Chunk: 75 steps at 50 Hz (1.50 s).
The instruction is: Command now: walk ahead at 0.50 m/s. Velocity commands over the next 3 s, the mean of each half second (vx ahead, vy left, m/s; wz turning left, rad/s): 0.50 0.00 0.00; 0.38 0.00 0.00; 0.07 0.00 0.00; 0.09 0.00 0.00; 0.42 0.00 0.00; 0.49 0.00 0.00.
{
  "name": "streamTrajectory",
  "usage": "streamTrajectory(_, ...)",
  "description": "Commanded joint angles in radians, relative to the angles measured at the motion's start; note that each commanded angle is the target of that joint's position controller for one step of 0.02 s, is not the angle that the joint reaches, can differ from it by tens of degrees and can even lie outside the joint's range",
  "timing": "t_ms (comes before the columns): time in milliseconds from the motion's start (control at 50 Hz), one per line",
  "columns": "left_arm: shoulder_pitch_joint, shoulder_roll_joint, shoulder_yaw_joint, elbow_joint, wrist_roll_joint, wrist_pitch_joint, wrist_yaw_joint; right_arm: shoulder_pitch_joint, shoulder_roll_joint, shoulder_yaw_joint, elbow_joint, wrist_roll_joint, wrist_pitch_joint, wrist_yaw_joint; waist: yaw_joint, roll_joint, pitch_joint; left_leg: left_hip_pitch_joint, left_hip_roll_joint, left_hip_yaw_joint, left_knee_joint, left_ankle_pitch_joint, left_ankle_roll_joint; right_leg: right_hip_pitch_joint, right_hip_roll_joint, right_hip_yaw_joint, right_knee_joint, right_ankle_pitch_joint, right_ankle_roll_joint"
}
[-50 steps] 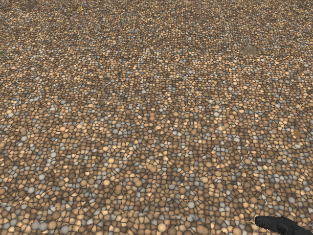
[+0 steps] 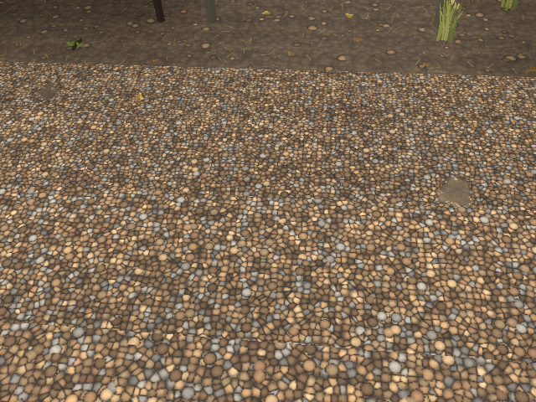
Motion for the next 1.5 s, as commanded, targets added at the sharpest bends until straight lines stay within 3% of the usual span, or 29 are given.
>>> streamTrajectory(20, 0.069, 0.088, 0.017, -0.036, -0.002, 0.008, 0.007, -0.187, -0.014, 0.019, -0.099, 0.014, -0.012, 0.031, 0.035, -0.113, 0.144, -0.043, 0.003, 0.019, -0.053, 0.037, 0.012, -0.099, -0.206, 0.156, 0.006, 0.118, -0.156)
streamTrajectory(60, 0.068, 0.101, 0.021, -0.056, -0.008, 0.026, 0.015, -0.190, -0.014, 0.030, -0.101, 0.024, -0.014, 0.047, 0.042, -0.117, 0.143, -0.002, 0.010, 0.012, -0.127, 0.055, 0.000, -0.079, -0.207, 0.158, 0.085, 0.117, -0.129)
streamTrajectory(120, 0.051, 0.111, 0.027, -0.066, -0.018, 0.048, 0.014, -0.018, -0.046, 0.019, -0.021, 0.023, -0.010, 0.027, -0.009, -0.105, 0.102, 0.208, 0.034, 0.016, -0.262, 0.090, -0.013, -0.052, -0.185, 0.130, 0.331, 0.252, -0.089)
streamTrajectory(160, 0.002, 0.128, 0.034, -0.051, -0.020, 0.044, -0.004, 0.326, -0.127, -0.022, 0.099, 0.007, -0.011, 0.004, -0.201, -0.055, -0.021, 0.607, 0.036, 0.056, -0.392, 0.167, 0.018, -0.156, -0.102, 0.078, 0.815, 0.388, -0.042)
streamTrajectory(180, 0.040, 0.073, 0.034, -0.032, -0.018, 0.027, -0.017, 0.465, -0.158, -0.020, 0.150, -0.022, -0.010, -0.001, -0.226, 0.111, -0.100, 0.947, 0.134, -0.035, -0.227, 0.377, 0.074, -0.480, 0.034, 0.059, 1.278, -0.269, 0.017)
streamTrajectory(200, 0.194, 0.020, 0.012, -0.038, -0.038, 0.003, -0.034, 0.481, -0.223, -0.016, 0.152, -0.040, -0.015, -0.005, -0.152, 0.304, -0.245, 1.241, 0.211, -0.083, 0.177, 0.707, 0.082, -0.777, 0.036, 0.237, 1.439, -0.373, -0.002)
streamTrajectory(220, 0.172, 0.092, 0.012, -0.077, -0.053, -0.019, -0.040, 0.518, -0.206, -0.032, 0.140, -0.007, 0.005, -0.010, -0.203, 0.333, -0.362, 1.290, 0.240, -0.204, 0.152, 0.479, 0.145, -0.885, 0.004, 0.299, 1.337, -0.280, -0.006)
streamTrajectory(240, 0.097, 0.106, 0.016, -0.102, -0.055, -0.025, -0.030, 0.506, -0.201, -0.034, 0.150, 0.007, 0.022, -0.010, -0.185, 0.205, -0.367, 1.216, 0.280, -0.311, 0.036, 0.117, 0.195, -0.952, -0.012, 0.266, 1.346, -0.218, -0.002)
streamTrajectory(260, 0.023, 0.067, 0.000, -0.160, -0.070, -0.022, -0.007, 0.457, -0.244, -0.043, 0.173, 0.022, 0.033, -0.019, -0.113, 0.136, -0.362, 1.071, 0.359, -0.573, -0.191, -0.538, 0.259, -1.009, -0.048, 0.151, 1.375, -0.080, 0.002)
streamTrajectory(280, -0.047, 0.103, 0.012, -0.153, -0.075, -0.011, 0.016, 0.296, -0.151, -0.010, 0.096, -0.007, 0.012, -0.026, -0.082, 0.028, -0.240, 0.818, 0.378, -0.605, -0.278, -0.625, 0.231, -0.964, -0.094, 0.179, 1.153, 0.187, -0.035)
streamTrajectory(320, -0.106, 0.089, 0.017, -0.141, -0.017, 0.039, 0.022, 0.133, -0.051, 0.030, 0.077, -0.022, -0.012, -0.030, -0.011, -0.047, -0.001, 0.349, 0.258, -0.370, -0.269, -0.363, 0.158, -0.757, -0.146, 0.164, 0.922, 0.300, -0.018)
streamTrajectory(380, -0.179, 0.069, 0.020, -0.194, 0.000, 0.039, 0.007, 0.191, -0.081, 0.023, 0.100, -0.037, -0.020, -0.070, -0.018, 0.089, 0.029, 0.260, 0.149, -0.197, -0.327, -0.199, 0.165, -0.627, -0.157, 0.155, 0.592, 0.410, 0.028)
streamTrajectory(480, -0.384, 0.022, -0.003, -0.260, 0.004, 0.037, -0.031, 0.358, -0.096, 0.012, 0.141, 0.016, 0.005, -0.102, -0.111, 0.013, 0.010, 0.505, 0.143, -0.118, -0.326, -0.134, 0.126, -0.633, -0.105, 0.083, 0.199, 0.575, -0.007)
streamTrajectory(600, -0.601, 0.027, -0.002, -0.356, -0.010, 0.020, -0.088, 0.451, -0.106, 0.012, 0.173, 0.012, 0.042, -0.100, -0.168, -0.005, 0.089, 0.705, 0.158, -0.097, -0.286, -0.191, 0.106, -0.671, -0.039, 0.024, 0.014, 0.472, -0.059)
streamTrajectory(640, -0.550, 0.051, 0.006, -0.355, -0.009, 0.016, -0.095, 0.428, -0.133, 0.004, 0.165, 0.010, 0.053, -0.098, -0.131, 0.018, 0.062, 0.701, 0.153, -0.080, -0.234, -0.065, 0.095, -0.529, -0.001, -0.009, -0.033, 0.421, -0.086)
streamTrajectory(680, -0.276, 0.117, 0.042, -0.278, 0.003, 0.016, -0.090, 0.372, -0.125, 0.005, 0.148, 0.002, 0.049, -0.095, 0.002, 0.015, -0.083, 0.530, 0.068, -0.003, 0.016, 0.127, 0.053, -0.055, 0.023, 0.012, 0.010, 0.589, -0.140)
streamTrajectory(700, -0.083, 0.213, 0.070, -0.247, 0.006, 0.018, -0.080, 0.390, -0.099, 0.017, 0.128, -0.018, 0.037, -0.093, 0.058, -0.117, -0.230, 0.286, -0.036, 0.057, 0.369, -0.231, 0.002, 0.271, -0.180, 0.279, -0.008, 0.603, -0.232)
streamTrajectory(720, -0.026, 0.240, 0.071, -0.219, -0.013, 0.016, -0.089, 0.496, -0.009, 0.041, 0.135, 0.000, 0.012, -0.072, 0.015, -0.346, -0.395, 0.051, -0.168, -0.027, 0.682, -0.983, -0.024, 0.481, -0.368, 0.723, -0.173, 0.378, -0.376)
streamTrajectory(740, -0.049, 0.166, 0.052, -0.221, -0.015, 0.020, -0.087, 0.420, -0.096, 0.015, 0.135, 0.030, -0.002, -0.061, 0.037, -0.267, -0.288, -0.074, -0.132, -0.100, 0.763, -0.990, -0.019, 0.424, -0.347, 0.714, -0.236, 0.321, -0.343)
streamTrajectory(760, -0.171, 0.159, 0.045, -0.240, -0.001, 0.026, -0.076, 0.301, -0.114, 0.009, 0.086, 0.038, -0.004, -0.068, 0.007, -0.182, -0.109, -0.116, -0.081, -0.040, 0.734, -0.910, -0.030, 0.250, -0.347, 0.564, -0.254, 0.474, -0.297)
streamTrajectory(800, -0.328, 0.113, 0.026, -0.271, 0.027, 0.017, -0.079, 0.288, -0.086, 0.003, 0.094, 0.005, 0.021, -0.101, -0.081, -0.036, -0.027, 0.076, -0.023, -0.026, 0.605, -0.810, -0.064, -0.060, -0.261, 0.325, -0.273, 0.901, -0.258)
streamTrajectory(880, -0.363, 0.093, 0.016, -0.231, 0.035, 0.005, -0.080, 0.339, -0.033, 0.003, 0.095, -0.006, 0.071, -0.125, -0.153, -0.098, -0.065, 0.272, 0.002, -0.023, 0.360, -0.754, -0.093, -0.200, -0.205, 0.171, -0.317, 1.060, -0.244)
streamTrajectory(960, -0.343, 0.099, 0.010, -0.170, 0.035, 0.033, -0.062, 0.262, -0.006, 0.018, 0.073, -0.015, 0.094, -0.106, -0.141, -0.129, -0.136, 0.404, -0.010, -0.006, 0.131, -0.551, -0.093, -0.166, -0.167, 0.086, -0.298, 1.142, -0.201)
streamTrajectory(1060, -0.359, 0.077, -0.014, -0.112, 0.023, 0.068, -0.060, 0.200, -0.027, 0.019, 0.051, -0.020, 0.116, -0.099, -0.136, -0.135, -0.056, 0.476, -0.021, 0.015, -0.056, -0.576, -0.089, -0.155, -0.156, 0.108, -0.289, 0.832, -0.186)
streamTrajectory(1100, -0.298, 0.064, -0.020, -0.075, 0.014, 0.079, -0.054, 0.208, -0.057, 0.018, 0.052, -0.033, 0.110, -0.098, -0.122, -0.092, -0.035, 0.543, 0.014, -0.020, -0.205, -0.349, -0.064, -0.137, -0.097, 0.112, -0.247, 0.607, -0.120)
streamTrajectory(1140, -0.193, 0.076, -0.013, -0.057, 0.007, 0.088, -0.041, 0.167, -0.138, -0.002, 0.063, 0.005, 0.114, -0.100, -0.026, 0.091, 0.006, 0.516, 0.027, -0.035, -0.193, -0.293, -0.007, -0.173, -0.005, 0.082, -0.230, 0.404, -0.088)
streamTrajectory(1160, -0.220, 0.078, -0.018, -0.055, 0.011, 0.097, -0.033, 0.150, -0.094, 0.005, 0.063, 0.013, 0.115, -0.095, -0.048, 0.095, 0.026, 0.465, 0.016, -0.044, -0.233, -0.398, -0.005, -0.143, 0.004, 0.063, -0.228, 0.369, -0.075)
streamTrajectory(1220, -0.280, 0.074, -0.020, -0.053, 0.010, 0.122, -0.021, 0.148, -0.040, 0.020, 0.083, -0.001, 0.106, -0.092, -0.067, 0.016, 0.015, 0.477, -0.003, -0.038, -0.266, -0.389, -0.023, -0.099, -0.012, 0.055, -0.228, 0.433, -0.067)
streamTrajectory(1500, -0.266, 0.090, -0.023, 0.029, 0.007, 0.138, -0.016, 0.168, -0.046, 0.027, 0.154, 0.003, 0.113, -0.111, -0.083, -0.042, -0.001, 0.577, -0.032, -0.011, -0.299, -0.320, -0.010, -0.049, -0.032, 0.051, -0.276, 0.511, -0.043)
Next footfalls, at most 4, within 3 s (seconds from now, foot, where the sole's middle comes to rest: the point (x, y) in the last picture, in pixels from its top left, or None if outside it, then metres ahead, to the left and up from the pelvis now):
0.18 left None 0.28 0.17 -0.93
0.68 right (322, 401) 0.59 -0.03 -0.93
1.10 left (237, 379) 0.63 0.21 -0.93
2.64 right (331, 278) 1.11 -0.07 -1.12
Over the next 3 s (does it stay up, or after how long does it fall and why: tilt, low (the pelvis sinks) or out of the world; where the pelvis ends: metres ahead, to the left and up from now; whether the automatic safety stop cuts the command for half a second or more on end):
stays up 1.15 0.04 -0.35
